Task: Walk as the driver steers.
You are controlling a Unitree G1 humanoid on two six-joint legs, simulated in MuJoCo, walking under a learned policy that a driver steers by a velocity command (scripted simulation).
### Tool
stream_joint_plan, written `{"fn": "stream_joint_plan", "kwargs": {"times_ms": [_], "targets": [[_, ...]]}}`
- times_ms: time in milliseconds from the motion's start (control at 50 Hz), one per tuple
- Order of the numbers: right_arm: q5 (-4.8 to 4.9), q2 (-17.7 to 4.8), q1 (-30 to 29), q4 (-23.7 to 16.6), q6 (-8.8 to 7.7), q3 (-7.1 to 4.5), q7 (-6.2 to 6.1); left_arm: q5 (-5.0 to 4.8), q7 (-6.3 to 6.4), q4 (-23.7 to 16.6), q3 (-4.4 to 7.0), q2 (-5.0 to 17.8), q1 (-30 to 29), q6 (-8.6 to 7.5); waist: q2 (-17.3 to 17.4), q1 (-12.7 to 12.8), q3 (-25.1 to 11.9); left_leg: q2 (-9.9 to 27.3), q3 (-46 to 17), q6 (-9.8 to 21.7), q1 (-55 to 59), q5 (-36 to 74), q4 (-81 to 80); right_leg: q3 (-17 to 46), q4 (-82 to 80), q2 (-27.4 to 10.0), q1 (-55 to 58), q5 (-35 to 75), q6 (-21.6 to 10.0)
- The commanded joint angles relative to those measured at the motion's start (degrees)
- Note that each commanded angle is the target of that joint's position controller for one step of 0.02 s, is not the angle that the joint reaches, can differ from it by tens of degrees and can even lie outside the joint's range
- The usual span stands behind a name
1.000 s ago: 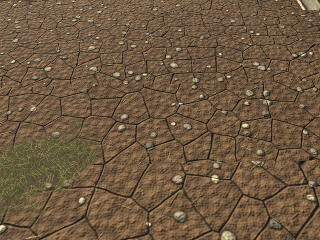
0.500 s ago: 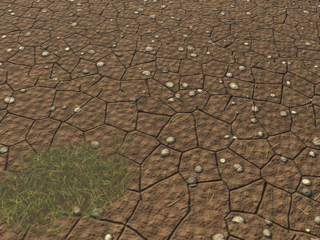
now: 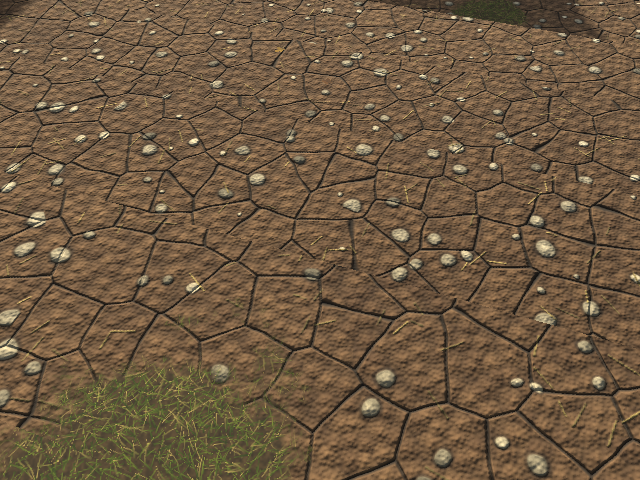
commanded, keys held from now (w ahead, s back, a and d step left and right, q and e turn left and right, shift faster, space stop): e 0.70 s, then no key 0.30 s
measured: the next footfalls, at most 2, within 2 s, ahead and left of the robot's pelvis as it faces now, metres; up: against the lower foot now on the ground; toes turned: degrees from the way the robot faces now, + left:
left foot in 0.24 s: +0.25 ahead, +0.12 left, +0.00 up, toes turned -10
right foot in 0.66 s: +0.10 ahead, -0.12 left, +0.00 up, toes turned -24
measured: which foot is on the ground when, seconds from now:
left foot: up 0.00-0.22, down 0.24-0.66, up 0.68-1.00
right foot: down 0.00-0.26, up 0.28-0.64, down 0.66-1.00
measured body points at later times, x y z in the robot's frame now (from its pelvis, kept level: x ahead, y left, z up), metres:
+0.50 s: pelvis +0.11 +0.03 +0.00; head +0.16 +0.03 +0.44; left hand +0.30 +0.29 -0.12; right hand +0.21 -0.26 -0.10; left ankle +0.21 +0.13 -0.74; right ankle +0.07 -0.10 -0.67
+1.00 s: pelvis +0.09 -0.01 +0.00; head +0.10 -0.05 +0.45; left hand +0.35 +0.15 -0.08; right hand +0.10 -0.32 -0.12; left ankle +0.17 +0.13 -0.70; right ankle +0.06 -0.10 -0.74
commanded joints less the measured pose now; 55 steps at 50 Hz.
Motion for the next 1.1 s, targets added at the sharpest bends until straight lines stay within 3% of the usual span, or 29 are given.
{"fn": "stream_joint_plan", "kwargs": {"times_ms": [20,120,160,220,240,260,280,300,320,340,400,520,600,640,660,680,700,720,740,760,780,820,860,920,940,1020,1060,1080,1100], "targets": [[-0.81,-2.4,1.2,-4.3,-0.48,-0.63,-0.8,-0.1,0.99,-3.1,1.84,9.2,-2.5,-0.28,-6.0,-2.7,-4.2,1.7,-0.4,-2.1,-1.3,5.1,-9.9,11.3,-7.1,-14.0,3.7,40.1,-10.9],[-0.44,-2.2,-8.3,-7.5,0.11,-0.23,-0.36,-1.76,3.11,-2.1,2.78,11.8,0.5,3.1,-7.0,0.0,-6.4,-2.8,0.1,-2.4,4.5,19.6,-25.3,9.4,-3.7,-10.7,3.8,37.0,-7.9],[-0.52,-2.2,-8.8,-8.2,0.02,-0.2,0.12,-1.3,3.28,-2.2,2.76,11.1,1.2,4.5,-7.7,-0.1,-7.7,-3.7,-0.1,-2.6,7.2,18.9,-24.4,11.2,-0.8,-11.1,3.5,36.1,-8.2],[-0.95,-4.1,-6.2,-8.2,-0.76,-0.88,0.8,-1.98,3.97,-4.3,2.56,10.5,-1.3,5.89,-8.3,-2.5,-6.9,-4.0,-0.7,-0.7,11.9,17.8,-33.6,17.0,4.5,-10.6,3.5,25.6,-6.0],[-1.24,-5.0,-3.4,-7.8,-1.04,-1.23,0.68,-2.3,4.25,-5.3,2.32,9.8,-2.1,6.05,-7.9,-4.1,-8.1,-2.1,-1.1,1.2,17.8,24.3,-39.6,17.7,8.3,-8.3,2.2,19.6,-4.2],[-2.23,-9.3,0.0,-8.1,-0.93,-2.23,0.04,-1.17,4.3,-7.1,1.31,6.8,-1.6,5.91,0.0,-4.4,-13.6,9.4,-9.3,5.7,29.2,42.6,-38.1,14.3,20.9,-4.5,-3.9,5.7,-1.3],[-2.33,-9.9,-1.4,-9.1,0.32,-2.21,-0.06,-0.4,3.96,-6.6,0.76,4.3,8.5,5.68,14.6,-0.3,-17.6,21.5,-20.5,15.3,39.8,60.0,-35.3,9.1,35.3,2.9,-16.2,-32.3,2.4],[-1.71,-7.4,-0.7,-9.0,1.1,-1.61,0.4,-1.12,3.71,-6.3,1.84,9.2,9.5,5.59,13.7,-1.1,-19.1,23.4,-25.6,18.5,36.7,49.6,-38.4,8.9,43.5,0.3,-20.6,-33.3,4.1],[-1.66,-5.0,-2.7,-9.5,1.27,-0.85,0.45,-1.96,3.98,-6.4,3.12,12.2,5.7,6.38,7.8,-1.6,-13.7,19.9,-20.9,17.3,32.2,42.2,-40.0,8.0,49.0,-1.4,-22.5,-28.5,5.5],[-1.67,-4.3,-5.6,-9.7,1.54,-0.43,0.49,-1.95,4.51,-6.5,3.5,12.2,4.3,7.63,4.9,-0.7,-10.5,17.1,-16.0,15.7,27.5,36.4,-41.6,7.1,50.9,-2.7,-22.5,-24.7,6.5],[-2.09,-4.5,-10.7,-9.6,2.04,-0.32,0.35,-1.75,5.18,-8.0,3.62,9.7,3.2,10.43,5.5,0.9,-5.4,13.1,-7.2,13.6,16.5,23.9,-46.5,4.9,48.3,-4.4,-16.9,-17.9,7.8],[-1.63,-7.4,-11.3,-8.0,2.98,-1.31,-0.49,-1.34,3.14,-13.4,2.19,6.4,-2.2,10.15,6.7,-1.1,-8.4,14.3,-0.3,14.2,20.4,24.5,-46.6,1.9,31.9,-6.5,-11.2,-12.8,6.9],[-0.66,-9.1,-10.6,-6.4,4.0,-2.0,-0.12,-1.52,1.35,-14.9,2.73,8.0,-2.1,10.21,8.1,-1.5,-8.3,15.5,1.3,12.9,21.8,20.9,-45.3,-1.3,21.3,-5.9,-6.2,-12.1,4.6],[0.61,-9.7,-11.3,-5.4,4.61,-2.34,-0.34,-1.3,0.72,-13.5,3.31,8.1,2.3,10.03,7.4,1.1,-8.6,14.5,3.8,9.3,19.7,17.5,-41.2,-3.8,10.1,-4.2,0.8,-4.7,1.6],[1.07,-8.4,-9.7,-4.3,4.83,-2.23,-0.4,-0.74,0.8,-12.4,3.99,9.2,5.2,9.97,4.4,1.7,-8.1,12.5,6.5,5.3,15.5,12.3,-35.6,-1.4,4.5,-3.9,5.9,-0.4,-0.7],[0.18,-5.1,-8.3,-4.4,4.87,-1.47,0.05,-0.33,1.69,-13.0,5.64,15.1,6.6,9.7,-10.3,0.4,-5.9,6.0,12.8,-1.3,2.6,-0.2,-19.8,16.6,-3.1,-15.1,12.4,10.5,-6.0],[-1.22,-4.1,-12.0,-7.7,4.18,-1.23,-0.16,0.8,1.99,-14.7,6.31,20.6,5.8,9.09,-18.1,0.5,-3.9,-2.3,8.5,-5.1,-12.5,-18.1,-6.3,32.6,-3.0,-25.8,13.2,25.3,-16.5],[-0.75,-5.8,-16.4,-8.5,3.55,-1.52,-0.7,2.59,1.82,-15.7,5.77,19.1,4.1,7.79,-12.2,3.1,-6.4,-2.3,0.6,-4.1,-12.2,-17.2,1.4,31.6,-5.3,-25.7,8.6,18.6,-18.7],[-0.08,-7.1,-15.5,-7.7,3.62,-2.05,-1.13,2.25,1.91,-16.5,4.87,16.4,-0.2,6.82,-9.3,0.8,-5.5,-1.0,-0.7,-3.1,-10.7,-10.9,3.9,25.6,-5.3,-22.0,6.8,14.7,-14.8],[-0.38,-6.9,-12.4,-5.7,4.05,-2.3,-1.75,0.97,2.32,-17.0,4.07,13.8,-4.5,6.52,-8.2,-1.4,-5.7,-0.4,-0.9,-2.9,-8.7,-6.1,3.8,20.7,-4.6,-18.9,5.5,13.2,-11.2],[-1.15,-7.1,-10.3,-4.2,4.54,-2.43,-2.18,0.05,2.59,-17.2,3.01,11.1,-6.5,6.41,-9.6,-2.1,-6.4,-0.6,-0.3,-3.4,-5.9,-3.2,5.5,17.6,-3.7,-17.5,4.2,18.4,-9.9],[-0.92,-6.6,-8.6,-3.9,4.75,-2.3,-1.96,0.23,3.16,-16.9,1.6,8.1,-6.6,6.6,-9.4,-3.2,-8.2,-1.8,0.3,-4.1,-1.0,0.2,8.5,13.9,-2.9,-15.1,3.1,23.4,-9.3],[-0.06,-5.8,-9.8,-4.5,5.06,-1.77,-1.82,0.2,3.82,-16.0,1.04,7.2,-5.0,6.31,-9.2,-2.2,-7.3,-1.7,-0.1,-4.0,-2.0,1.5,2.1,13.3,-2.8,-14.4,6.6,21.5,-8.9],[-0.13,-4.3,-11.7,-5.4,4.64,-0.6,-0.95,0.08,4.37,-15.0,1.13,8.2,-3.7,6.55,-10.0,-0.4,-6.8,-0.1,-1.4,-3.4,-0.1,2.0,-11.1,15.7,-2.8,-15.5,10.4,14.9,-8.8],[-0.24,-3.4,-11.7,-5.4,4.63,-0.11,-0.63,0.36,4.39,-14.9,1.18,8.4,-3.8,6.78,-10.6,0.0,-7.1,-0.5,-0.2,-3.7,3.7,1.3,-14.2,15.1,-2.7,-14.7,8.7,13.9,-9.1],[0.12,-4.1,-10.0,-4.9,4.49,0.09,0.21,0.18,3.49,-14.4,0.98,8.5,-4.9,7.62,-10.7,0.5,-4.9,-1.9,2.1,-3.6,11.4,-0.7,-24.1,17.6,-2.8,-14.3,4.2,11.0,-10.3],[-0.35,-2.7,-7.0,-3.6,4.0,0.58,0.59,-0.53,3.36,-13.8,0.38,7.0,-6.2,7.79,-9.2,-1.8,-5.0,-2.0,2.5,-2.3,17.5,8.0,-36.8,17.7,-1.1,-13.2,3.1,12.6,-8.8],[-0.94,-3.7,-5.4,-3.0,3.58,0.62,0.81,-0.88,3.38,-13.3,0.24,6.8,-5.6,7.61,-8.0,-2.2,-5.5,-0.2,0.4,-0.6,21.8,14.8,-42.2,18.5,-1.0,-12.8,2.1,10.5,-6.5],[-1.81,-6.3,-4.2,-3.0,3.32,0.39,0.76,-0.4,3.35,-13.1,0.1,6.4,-4.7,7.14,-4.4,-1.1,-7.4,4.2,-3.3,1.3,27.1,24.3,-41.3,16.4,1.4,-10.7,-0.4,7.2,-3.7]]}}
Keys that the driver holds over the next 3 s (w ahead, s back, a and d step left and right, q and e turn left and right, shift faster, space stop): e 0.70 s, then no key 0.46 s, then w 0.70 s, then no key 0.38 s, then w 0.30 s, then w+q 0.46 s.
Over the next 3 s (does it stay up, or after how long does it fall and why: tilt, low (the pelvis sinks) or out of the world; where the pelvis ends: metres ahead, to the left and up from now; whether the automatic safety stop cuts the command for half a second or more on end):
stays up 0.77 -0.29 -0.19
